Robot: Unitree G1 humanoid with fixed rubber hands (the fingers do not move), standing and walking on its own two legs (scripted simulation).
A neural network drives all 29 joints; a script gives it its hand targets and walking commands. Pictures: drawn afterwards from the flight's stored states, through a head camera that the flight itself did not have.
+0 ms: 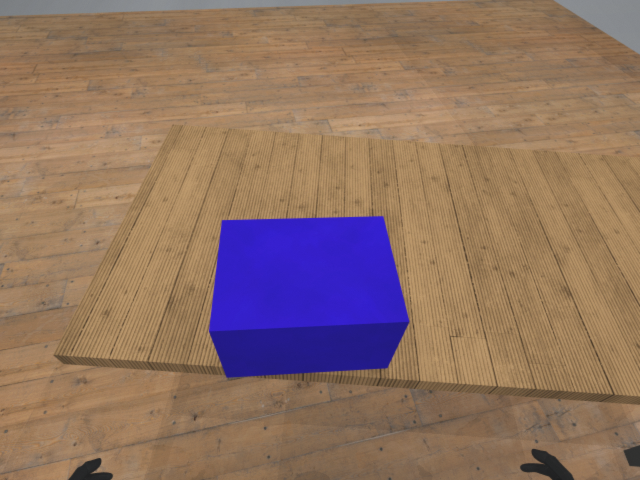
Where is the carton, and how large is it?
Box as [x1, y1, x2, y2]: [209, 216, 408, 377]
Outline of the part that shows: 382,216 222,220 209,332 227,377 387,367 408,323 408,318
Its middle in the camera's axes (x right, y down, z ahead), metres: -0.02 +0.10 +0.62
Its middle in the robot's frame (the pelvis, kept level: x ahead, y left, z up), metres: +0.39 +0.03 -0.06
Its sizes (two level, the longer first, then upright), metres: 0.258 0.189 0.161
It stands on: a table, 0.63 m high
